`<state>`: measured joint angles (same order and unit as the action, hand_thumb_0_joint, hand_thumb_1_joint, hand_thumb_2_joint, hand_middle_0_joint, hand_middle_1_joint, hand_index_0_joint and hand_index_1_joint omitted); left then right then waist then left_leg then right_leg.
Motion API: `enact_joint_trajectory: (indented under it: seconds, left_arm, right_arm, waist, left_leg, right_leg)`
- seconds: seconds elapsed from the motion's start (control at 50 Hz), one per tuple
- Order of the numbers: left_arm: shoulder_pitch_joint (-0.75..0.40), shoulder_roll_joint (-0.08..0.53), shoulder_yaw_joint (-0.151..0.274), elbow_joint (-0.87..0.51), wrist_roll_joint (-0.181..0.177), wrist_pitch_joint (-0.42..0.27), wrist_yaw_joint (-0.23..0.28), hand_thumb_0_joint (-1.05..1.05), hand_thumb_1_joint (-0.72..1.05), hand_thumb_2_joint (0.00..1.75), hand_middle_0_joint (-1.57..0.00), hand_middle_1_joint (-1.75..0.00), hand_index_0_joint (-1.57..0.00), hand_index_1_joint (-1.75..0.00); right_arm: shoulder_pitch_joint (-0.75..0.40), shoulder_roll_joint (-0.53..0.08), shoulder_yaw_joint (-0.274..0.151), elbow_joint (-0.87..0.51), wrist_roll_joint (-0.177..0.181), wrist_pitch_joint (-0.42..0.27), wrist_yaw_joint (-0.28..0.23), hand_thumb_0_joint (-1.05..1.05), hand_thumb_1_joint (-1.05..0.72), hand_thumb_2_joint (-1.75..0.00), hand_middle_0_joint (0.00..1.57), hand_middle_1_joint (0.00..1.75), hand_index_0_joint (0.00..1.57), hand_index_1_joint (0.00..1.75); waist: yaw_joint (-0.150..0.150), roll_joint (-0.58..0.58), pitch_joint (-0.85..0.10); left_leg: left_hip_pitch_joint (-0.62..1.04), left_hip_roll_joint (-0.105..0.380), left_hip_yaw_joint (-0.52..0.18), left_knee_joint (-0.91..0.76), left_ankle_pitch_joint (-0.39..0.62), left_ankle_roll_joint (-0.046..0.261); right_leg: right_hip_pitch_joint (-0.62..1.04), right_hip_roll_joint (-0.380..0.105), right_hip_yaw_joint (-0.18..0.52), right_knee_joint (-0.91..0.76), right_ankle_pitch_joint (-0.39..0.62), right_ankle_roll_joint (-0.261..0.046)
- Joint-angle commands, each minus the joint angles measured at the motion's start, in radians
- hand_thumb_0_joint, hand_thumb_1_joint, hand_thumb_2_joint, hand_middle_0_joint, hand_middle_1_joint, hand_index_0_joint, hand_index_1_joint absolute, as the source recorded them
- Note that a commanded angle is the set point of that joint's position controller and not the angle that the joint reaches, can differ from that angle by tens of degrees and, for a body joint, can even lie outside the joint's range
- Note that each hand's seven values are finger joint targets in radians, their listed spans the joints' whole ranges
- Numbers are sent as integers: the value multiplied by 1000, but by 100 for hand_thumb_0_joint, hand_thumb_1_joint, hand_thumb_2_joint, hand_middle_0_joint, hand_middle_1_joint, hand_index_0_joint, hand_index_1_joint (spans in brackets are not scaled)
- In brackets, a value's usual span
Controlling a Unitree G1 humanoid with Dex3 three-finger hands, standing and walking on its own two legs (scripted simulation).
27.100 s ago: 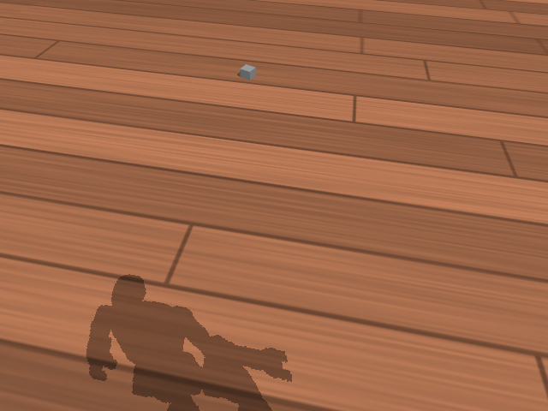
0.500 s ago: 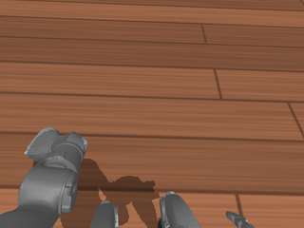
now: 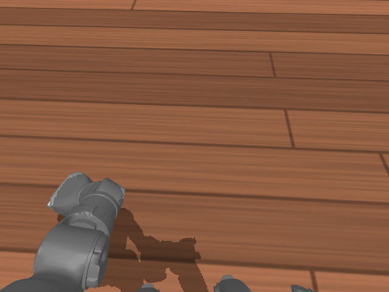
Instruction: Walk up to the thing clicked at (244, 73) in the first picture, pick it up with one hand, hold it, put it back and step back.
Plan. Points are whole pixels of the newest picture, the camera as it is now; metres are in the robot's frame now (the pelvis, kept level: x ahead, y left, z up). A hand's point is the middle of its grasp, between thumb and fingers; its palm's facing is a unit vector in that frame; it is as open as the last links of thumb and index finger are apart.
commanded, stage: lift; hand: left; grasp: from above
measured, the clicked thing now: (93, 204) +0.35 +0.22 -0.09
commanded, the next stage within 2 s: hold in 0.02 s
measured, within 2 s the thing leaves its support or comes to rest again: neither
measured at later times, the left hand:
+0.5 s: hand (82, 196) +0.34 +0.22 -0.03, palm faces -0.19 -0.39 -0.90, open 11.1 cm
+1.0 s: hand (81, 194) +0.34 +0.22 +0.00, palm faces -0.16 -0.39 -0.91, open 11.1 cm
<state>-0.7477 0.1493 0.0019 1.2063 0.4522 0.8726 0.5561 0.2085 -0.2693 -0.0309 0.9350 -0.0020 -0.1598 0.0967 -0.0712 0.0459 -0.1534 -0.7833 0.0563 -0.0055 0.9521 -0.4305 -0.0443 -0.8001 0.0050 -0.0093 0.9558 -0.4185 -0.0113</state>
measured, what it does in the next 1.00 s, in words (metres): stands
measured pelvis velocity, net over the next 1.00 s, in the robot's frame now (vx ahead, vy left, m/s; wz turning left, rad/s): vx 0.02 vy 0.00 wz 0.01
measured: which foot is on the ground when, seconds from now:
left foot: down 0.00-1.00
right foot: down 0.00-1.00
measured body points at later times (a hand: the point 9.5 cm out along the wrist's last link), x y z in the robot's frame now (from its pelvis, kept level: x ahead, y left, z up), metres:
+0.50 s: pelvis +0.02 +0.01 +0.02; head +0.06 -0.01 +0.47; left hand +0.35 +0.24 +0.02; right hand +0.12 -0.25 -0.11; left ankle +0.02 +0.15 -0.68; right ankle +0.02 -0.11 -0.68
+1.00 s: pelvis +0.02 +0.00 +0.04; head +0.05 -0.02 +0.48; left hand +0.34 +0.23 +0.05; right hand +0.14 -0.25 -0.09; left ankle +0.02 +0.15 -0.68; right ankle +0.02 -0.11 -0.68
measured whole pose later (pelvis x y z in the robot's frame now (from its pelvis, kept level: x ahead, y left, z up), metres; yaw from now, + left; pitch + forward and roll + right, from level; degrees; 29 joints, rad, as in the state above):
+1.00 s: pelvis +0.02 +0.00 +0.04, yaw +0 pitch +8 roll +1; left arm -0.69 0.10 -0.05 1.10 0.45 0.95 0.54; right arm 0.17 -0.28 -0.02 0.88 0.01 -0.12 0.11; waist -0.03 0.04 -0.11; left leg -0.48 0.04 0.01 0.70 -0.35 -0.04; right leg -0.51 -0.01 -0.01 0.73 -0.36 -0.01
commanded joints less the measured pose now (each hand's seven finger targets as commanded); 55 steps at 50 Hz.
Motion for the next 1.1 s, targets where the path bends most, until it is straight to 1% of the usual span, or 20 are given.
enact_joint_trajectory:
  seconds: [0.0,0.16,0.2,0.22,0.24,0.26,0.32,0.4,0.44,0.46,0.58,0.64,0.76,0.78,0.82,0.88,0.92,0.98,1.04,1.08]
  left_arm:
    - [-405,148,-18,-121,51,-5,33,0,53,91,-88,-88,-88,-89]
    - [-389,134,-28,-153,70,-7,24,0,52,89,-89,-85,-87,-87]
    - [-401,150,-26,-151,83,-6,26,0,49,88,-87,-84,-85,-86]
    - [-396,127,-38,-159,86,-4,26,0,49,88,-87,-85,-85,-87]
    - [-401,135,-34,-156,86,-4,30,0,52,87,-88,-85,-86,-87]
    - [-395,122,-41,-156,88,-1,32,0,49,87,-86,-84,-84,-86]
    - [-396,124,-34,-168,80,5,39,0,46,87,-84,-85,-81,-88]
    - [-400,124,-38,-171,74,8,43,0,47,90,-85,-86,-82,-88]
    - [-395,130,-34,-171,66,10,47,0,50,91,-87,-85,-84,-88]
    - [-402,120,-40,-192,64,8,43,0,49,92,-87,-85,-84,-88]
    - [-380,142,-40,-212,70,26,33,0,52,93,-90,-83,-86,-87]
    - [-376,115,-52,-226,67,34,27,0,49,92,-89,-82,-85,-86]
    - [-379,114,-54,-235,56,54,27,0,50,92,-89,-82,-85,-86]
    - [-369,107,-66,-236,59,55,26,0,50,94,-90,-83,-86,-87]
    - [-365,113,-64,-241,64,60,28,0,49,95,-91,-82,-86,-87]
    - [-368,100,-74,-256,56,65,26,0,50,98,-91,-84,-86,-89]
    - [-375,128,-64,-273,56,70,28,0,51,96,-92,-82,-87,-87]
    - [-369,99,-80,-286,53,77,24,0,53,100,-94,-84,-89,-90]
    - [-355,125,-74,-290,58,83,19,0,54,101,-95,-83,-89,-89]
    - [-355,110,-83,-306,59,89,13,0,52,102,-94,-82,-88,-88]
  right_arm:
    - [18,-146,-39,-84,6,-27,1,0,-89,-90,20,30,20,30]
    - [21,-147,-39,-109,6,-15,11,0,-90,-90,20,30,20,30]
    - [22,-155,-41,-112,5,-12,9,0,-90,-90,20,30,20,30]
    - [20,-146,-38,-111,5,-9,10,0,-90,-90,20,30,20,30]
    - [20,-152,-40,-113,3,-6,11,0,-90,-90,20,30,20,30]
    - [15,-149,-38,-119,3,-9,12,0,-90,-90,20,30,20,30]
    - [13,-154,-41,-123,4,-5,14,0,-90,-90,20,30,20,30]
    - [-4,-154,-41,-127,3,0,15,0,-90,-90,20,30,20,30]
    - [-15,-153,-42,-130,2,-2,16,0,-90,-90,20,30,20,30]
    - [-13,-151,-41,-132,4,1,16,0,-90,-90,20,30,20,30]
    - [-35,-155,-41,-139,8,8,18,0,-90,-90,20,30,20,30]
    - [-41,-150,-36,-147,10,11,18,0,-90,-90,20,30,20,30]
    - [-62,-148,-31,-153,11,8,17,0,-90,-90,20,30,20,30]
    - [-68,-147,-26,-158,13,4,16,0,-90,-90,20,30,20,30]
    - [-76,-148,-25,-161,13,6,16,0,-90,-90,20,30,20,30]
    - [-90,-148,-22,-166,16,2,15,0,-90,-90,20,30,20,30]
    - [-99,-150,-23,-162,17,1,14,0,-90,-90,20,30,20,30]
    - [-110,-143,-17,-168,16,2,15,0,-90,-90,20,30,20,30]
    - [-118,-145,-17,-169,19,3,15,0,-90,-90,20,30,20,30]
    - [-127,-145,-14,-179,22,4,15,0,-89,-90,20,30,20,30]
  waist:
    - [-3,-49,-312]
    - [10,-57,-338]
    - [12,-34,-322]
    - [2,-38,-316]
    - [16,-30,-305]
    - [11,-43,-309]
    - [12,-59,-320]
    - [20,-37,-285]
    - [23,-68,-274]
    - [10,-62,-294]
    - [36,-75,-283]
    - [28,-74,-290]
    - [39,-69,-258]
    - [30,-89,-255]
    - [43,-79,-246]
    - [34,-110,-255]
    - [49,-90,-255]
    - [39,-77,-254]
    - [56,-80,-252]
    - [46,-92,-267]
  left_leg:
    - [221,-52,39,-148,244,28]
    - [291,-60,44,-190,334,32]
    - [304,-61,47,-202,340,28]
    - [316,-58,41,-212,340,28]
    - [309,-61,43,-214,337,27]
    - [330,-58,39,-223,333,28]
    - [333,-63,45,-220,357,32]
    - [347,-62,45,-241,336,28]
    - [342,-64,46,-246,325,33]
    - [347,-65,47,-241,338,33]
    - [354,-70,52,-257,351,36]
    - [360,-73,55,-264,354,38]
    - [378,-70,53,-296,342,36]
    - [390,-69,49,-306,323,40]
    - [386,-71,52,-310,312,40]
    - [399,-72,54,-311,312,45]
    - [399,-74,59,-313,315,44]
    - [422,-71,53,-327,330,41]
    - [416,-72,55,-332,333,42]
    - [436,-73,54,-335,349,45]
  right_leg:
    - [259,30,-8,-186,271,14]
    - [344,22,-11,-205,387,7]
    - [348,24,-12,-209,386,5]
    - [341,26,-15,-212,379,4]
    - [346,24,-17,-215,369,1]
    - [353,26,-19,-221,364,2]
    - [380,23,-13,-227,415,5]
    - [379,24,-18,-240,371,1]
    - [395,23,-16,-253,377,7]
    - [398,21,-11,-250,397,7]
    - [441,18,-8,-272,434,14]
    - [447,15,-5,-275,453,14]
    - [456,19,-9,-296,412,11]
    - [462,20,-12,-306,382,12]
    - [464,18,-10,-317,362,11]
    - [475,17,-3,-330,375,17]
    - [488,15,0,-336,385,17]
    - [495,17,-5,-338,391,14]
    - [503,16,-3,-346,389,13]
    - [514,17,-3,-347,417,16]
